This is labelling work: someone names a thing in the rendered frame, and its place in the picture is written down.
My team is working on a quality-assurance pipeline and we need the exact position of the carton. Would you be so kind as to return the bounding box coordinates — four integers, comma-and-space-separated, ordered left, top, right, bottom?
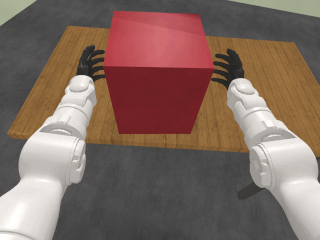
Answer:
103, 11, 215, 134

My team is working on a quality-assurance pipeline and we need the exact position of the left robot upper arm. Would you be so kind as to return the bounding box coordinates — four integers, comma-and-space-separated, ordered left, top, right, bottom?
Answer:
0, 132, 86, 240

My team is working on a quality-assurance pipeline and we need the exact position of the robot left hand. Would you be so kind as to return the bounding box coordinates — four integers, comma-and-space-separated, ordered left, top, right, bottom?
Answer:
76, 44, 106, 82

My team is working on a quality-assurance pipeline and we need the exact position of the robot right forearm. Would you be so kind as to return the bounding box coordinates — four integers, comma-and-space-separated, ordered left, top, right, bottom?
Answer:
226, 78, 319, 178

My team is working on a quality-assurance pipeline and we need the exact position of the robot right hand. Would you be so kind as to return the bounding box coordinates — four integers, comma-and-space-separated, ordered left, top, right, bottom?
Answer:
211, 48, 245, 90

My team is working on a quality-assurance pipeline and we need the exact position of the table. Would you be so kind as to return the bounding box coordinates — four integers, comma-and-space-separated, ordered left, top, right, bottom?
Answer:
7, 26, 320, 200

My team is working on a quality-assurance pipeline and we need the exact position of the robot left forearm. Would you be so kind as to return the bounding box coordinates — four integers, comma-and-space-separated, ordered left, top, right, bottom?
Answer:
18, 75, 97, 178

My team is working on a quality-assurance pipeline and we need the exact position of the right robot upper arm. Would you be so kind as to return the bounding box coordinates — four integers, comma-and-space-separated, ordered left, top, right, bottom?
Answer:
249, 138, 320, 240

